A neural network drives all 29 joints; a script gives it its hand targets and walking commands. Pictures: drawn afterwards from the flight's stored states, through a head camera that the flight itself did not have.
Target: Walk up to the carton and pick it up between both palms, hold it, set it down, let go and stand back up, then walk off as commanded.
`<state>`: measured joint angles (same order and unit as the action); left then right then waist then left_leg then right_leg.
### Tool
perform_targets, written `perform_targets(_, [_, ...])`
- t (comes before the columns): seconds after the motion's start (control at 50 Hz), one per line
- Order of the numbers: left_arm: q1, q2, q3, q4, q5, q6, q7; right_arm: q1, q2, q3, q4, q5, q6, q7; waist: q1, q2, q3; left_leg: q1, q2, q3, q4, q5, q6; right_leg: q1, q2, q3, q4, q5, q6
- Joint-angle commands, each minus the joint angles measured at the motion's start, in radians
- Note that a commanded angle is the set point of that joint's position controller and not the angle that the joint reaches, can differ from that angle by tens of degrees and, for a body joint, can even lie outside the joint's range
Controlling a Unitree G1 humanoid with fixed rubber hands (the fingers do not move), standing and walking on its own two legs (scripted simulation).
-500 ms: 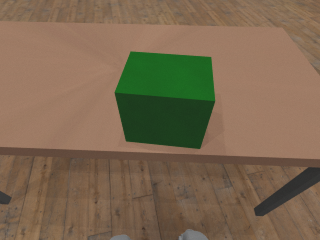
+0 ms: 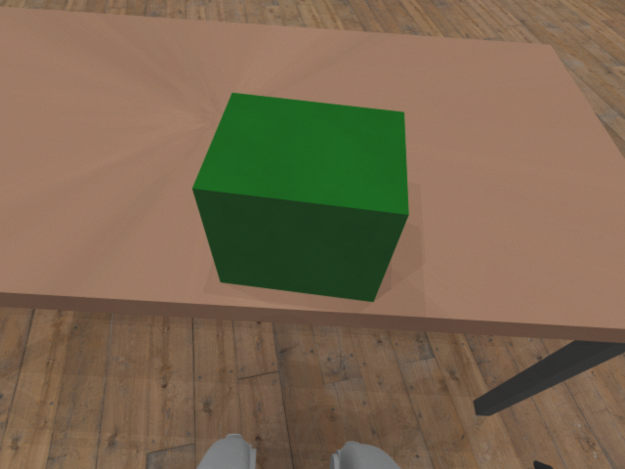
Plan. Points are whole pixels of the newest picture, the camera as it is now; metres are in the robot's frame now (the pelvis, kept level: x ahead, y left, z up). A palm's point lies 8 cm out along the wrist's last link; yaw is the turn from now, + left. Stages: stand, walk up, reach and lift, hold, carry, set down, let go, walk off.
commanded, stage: walk up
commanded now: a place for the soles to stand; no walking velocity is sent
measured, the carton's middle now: (306, 202) +0.43 +0.02 +0.09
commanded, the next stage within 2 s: none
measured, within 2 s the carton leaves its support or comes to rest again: neither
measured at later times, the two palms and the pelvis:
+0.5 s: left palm out of the picture +0.08 +0.27 -0.09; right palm out of the picture +0.09 -0.35 -0.09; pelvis +0.01 -0.04 +0.00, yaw +0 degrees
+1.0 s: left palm out of the picture +0.09 +0.27 -0.10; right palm out of the picture +0.10 -0.35 -0.08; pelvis +0.02 -0.04 +0.00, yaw +0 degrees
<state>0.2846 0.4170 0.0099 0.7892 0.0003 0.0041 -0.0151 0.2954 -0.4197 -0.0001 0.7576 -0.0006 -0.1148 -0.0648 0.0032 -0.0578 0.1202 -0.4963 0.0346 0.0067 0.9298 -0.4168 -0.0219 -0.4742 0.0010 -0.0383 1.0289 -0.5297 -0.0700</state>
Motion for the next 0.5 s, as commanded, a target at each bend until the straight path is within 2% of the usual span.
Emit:
perform_targets(0.0, [-0.123, 0.237, 0.103, -0.135, 0.054, -0.009, -0.002, 0.223, -0.386, -0.162, 0.033, -0.03, -0.014, -0.041, -0.081, 0.154, -0.175, 0.544, 0.39, -0.651, -0.393, 0.232, 0.365, -0.444, -0.065, 0.11, 0.198, -0.168, 0.057])
perform_targets(0.02, [-0.116, 0.222, 0.103, -0.134, 0.047, -0.012, -0.005, 0.181, -0.383, -0.151, 0.029, -0.031, -0.01, -0.038, -0.061, 0.209, -0.1, 0.429, 0.357, -0.558, -0.373, 0.315, 0.334, -0.422, -0.084, 0.108, 0.163, -0.133, 0.056])
perform_targets(0.04, [-0.107, 0.216, 0.11, -0.131, 0.044, -0.013, -0.015, 0.159, -0.363, -0.134, 0.01, -0.026, -0.012, -0.039, -0.047, 0.181, -0.1, 0.35, 0.373, -0.554, -0.37, 0.362, 0.338, -0.337, -0.086, 0.109, 0.147, -0.131, 0.047])
perform_targets(0.06, [-0.094, 0.219, 0.114, -0.116, 0.036, -0.013, -0.015, 0.126, -0.354, -0.133, 0.01, -0.029, -0.015, -0.031, -0.027, 0.175, -0.062, 0.234, 0.345, -0.532, -0.382, 0.401, 0.315, -0.263, -0.085, 0.098, 0.142, -0.11, 0.037])
perform_targets(0.08, [-0.031, 0.22, 0.11, -0.116, 0.034, -0.015, -0.017, 0.098, -0.356, -0.133, -0.003, -0.034, -0.015, -0.026, -0.015, 0.263, -0.071, 0.251, 0.31, -0.446, -0.352, 0.438, 0.292, -0.244, -0.088, 0.075, 0.077, -0.086, 0.048])
perform_targets(0.1, [-0.042, 0.218, 0.118, -0.107, 0.033, -0.016, -0.02, 0.079, -0.36, -0.128, 0.003, -0.033, -0.012, -0.026, -0.009, 0.281, -0.071, 0.178, 0.313, -0.461, -0.354, 0.344, 0.302, -0.192, -0.076, 0.066, 0.043, -0.05, 0.048])
perform_targets(0.12, [-0.023, 0.228, 0.127, -0.1, 0.041, -0.016, -0.024, 0.038, -0.383, -0.132, -0.006, -0.025, -0.009, -0.028, 0.009, 0.223, -0.076, 0.072, 0.328, -0.457, -0.347, 0.177, 0.288, -0.062, -0.084, 0.059, -0.081, 0.034, 0.03])
perform_targets(0.14, [0.046, 0.225, 0.132, -0.068, 0.033, -0.026, -0.02, -0.006, -0.368, -0.124, -0.031, -0.025, -0.007, -0.023, 0.06, 0.203, -0.102, -0.034, 0.277, -0.398, -0.3, 0.105, 0.239, 0.079, -0.063, 0.066, -0.182, 0.116, 0.027])
perform_targets(0.16, [0.139, 0.266, 0.148, -0.012, 0.039, -0.031, -0.018, -0.047, -0.317, -0.113, -0.044, -0.022, 0.007, -0.016, 0.106, 0.11, -0.151, -0.158, 0.175, -0.257, -0.103, -0.03, 0.175, 0.313, -0.049, 0.106, -0.324, 0.053, 0.032])
perform_targets(0.18, [0.251, 0.31, 0.17, 0.018, 0.055, -0.042, -0.003, -0.075, -0.2, -0.081, -0.056, -0.02, 0.015, -0.016, 0.164, -0.19, -0.127, -0.337, 0.016, -0.02, 0.29, 0.0, 0.083, 0.387, -0.168, 0.391, -0.629, -0.142, 0.022])
perform_targets(0.2, [0.18, 0.382, 0.17, -0.019, 0.047, -0.046, 0.004, -0.076, -0.162, -0.059, -0.064, -0.016, 0.023, -0.021, 0.126, -0.247, -0.042, -0.501, -0.084, 0.01, 0.359, -0.177, 0.048, 0.327, -0.291, 0.736, -0.743, -0.084, -0.028])
perform_targets(0.22, [0.152, 0.383, 0.165, -0.023, 0.042, -0.042, 0.0, -0.108, -0.264, -0.084, -0.043, -0.009, 0.029, -0.025, 0.149, -0.07, -0.024, -0.436, -0.055, -0.087, 0.383, -0.181, 0.071, 0.232, -0.366, 0.821, -0.78, -0.105, -0.062])
perform_targets(0.24, [0.094, 0.386, 0.162, -0.038, 0.04, -0.044, 0.003, -0.069, -0.277, -0.091, -0.026, 0.005, 0.03, -0.019, 0.104, -0.017, -0.031, -0.429, -0.024, -0.073, 0.399, -0.136, 0.068, 0.258, -0.353, 0.798, -0.753, -0.032, -0.031])
perform_targets(0.26, [0.057, 0.343, 0.156, -0.035, 0.036, -0.046, 0.008, -0.047, -0.278, -0.087, -0.022, -0.004, 0.028, -0.015, 0.078, -0.042, -0.016, -0.436, -0.007, -0.054, 0.38, -0.103, 0.073, 0.28, -0.31, 0.689, -0.718, 0.043, -0.03])
perform_targets(0.28, [0.05, 0.322, 0.15, -0.028, 0.04, -0.051, 0.01, -0.009, -0.272, -0.087, 0.002, -0.007, 0.029, -0.009, 0.067, -0.034, -0.012, -0.398, 0.023, -0.036, 0.381, -0.056, 0.07, 0.294, -0.285, 0.618, -0.661, 0.138, -0.019])
perform_targets(0.3, [0.057, 0.289, 0.135, -0.045, 0.041, -0.054, 0.015, 0.02, -0.254, -0.085, 0.006, -0.008, 0.024, -0.005, 0.051, -0.028, -0.031, -0.358, 0.049, -0.036, 0.335, -0.05, 0.063, 0.297, -0.257, 0.534, -0.584, 0.316, -0.039])
perform_targets(0.32, [0.053, 0.267, 0.124, -0.044, 0.038, -0.055, 0.016, 0.001, -0.221, -0.076, -0.009, -0.005, 0.021, 0.001, 0.047, -0.041, -0.022, -0.35, 0.055, -0.022, 0.322, -0.024, 0.065, 0.287, -0.237, 0.473, -0.564, 0.396, -0.039])
perform_targets(0.34, [0.042, 0.273, 0.116, -0.07, 0.04, -0.054, 0.013, 0.047, -0.226, -0.078, -0.001, -0.004, 0.018, 0.002, 0.025, -0.066, -0.055, -0.281, 0.045, 0.008, 0.287, -0.042, 0.06, 0.254, -0.226, 0.444, -0.537, 0.48, -0.096])
perform_targets(0.36, [0.071, 0.27, 0.132, -0.056, 0.035, -0.054, 0.014, 0.044, -0.226, -0.073, -0.009, 0.0, 0.019, 0.001, 0.058, -0.095, -0.058, -0.293, 0.046, 0.017, 0.247, -0.051, 0.063, 0.31, -0.229, 0.443, -0.538, 0.464, -0.076])
perform_targets(0.38, [0.099, 0.27, 0.123, -0.047, 0.036, -0.056, 0.017, 0.013, -0.227, -0.08, -0.01, -0.002, 0.02, 0.003, 0.064, -0.14, -0.071, -0.326, 0.034, 0.018, 0.231, -0.081, 0.069, 0.353, -0.239, 0.456, -0.525, 0.511, -0.074])
perform_targets(0.4, [0.117, 0.294, 0.132, -0.049, 0.04, -0.058, 0.021, 0.004, -0.23, -0.084, -0.019, -0.008, 0.018, 0.001, 0.079, -0.127, -0.066, -0.333, 0.039, 0.007, 0.198, -0.106, 0.062, 0.367, -0.255, 0.49, -0.508, 0.513, -0.092])
perform_targets(0.42, [0.097, 0.283, 0.133, -0.066, 0.034, -0.052, 0.017, -0.024, -0.253, -0.083, -0.023, -0.008, 0.013, -0.004, 0.089, -0.124, -0.098, -0.309, 0.03, 0.018, 0.152, -0.158, 0.055, 0.394, -0.26, 0.486, -0.496, 0.533, -0.131])
perform_targets(0.44, [0.101, 0.28, 0.125, -0.056, 0.031, -0.048, 0.016, -0.015, -0.242, -0.083, -0.016, -0.011, 0.008, -0.005, 0.085, -0.143, -0.084, -0.308, 0.038, 0.031, 0.137, -0.132, 0.055, 0.383, -0.264, 0.447, -0.47, 0.604, -0.135])
perform_targets(0.46, [0.105, 0.299, 0.129, -0.074, 0.045, -0.046, 0.013, -0.019, -0.238, -0.088, -0.034, -0.009, 0.004, -0.006, 0.091, -0.15, -0.096, -0.266, 0.019, 0.048, 0.104, -0.173, 0.066, 0.348, -0.268, 0.449, -0.479, 0.62, -0.151])
perform_targets(0.48, [0.089, 0.305, 0.132, -0.069, 0.034, -0.044, 0.013, -0.008, -0.24, -0.089, -0.039, -0.002, -0.001, -0.004, 0.076, -0.195, -0.14, -0.226, 0.016, 0.042, 0.062, -0.201, 0.063, 0.351, -0.268, 0.428, -0.424, 0.65, -0.182])
